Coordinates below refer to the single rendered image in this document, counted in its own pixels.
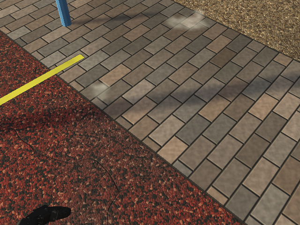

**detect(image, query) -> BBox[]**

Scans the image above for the left robot hand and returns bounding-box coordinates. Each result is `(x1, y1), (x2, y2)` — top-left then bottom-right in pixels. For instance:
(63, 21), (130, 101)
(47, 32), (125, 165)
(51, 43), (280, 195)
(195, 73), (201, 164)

(16, 204), (71, 225)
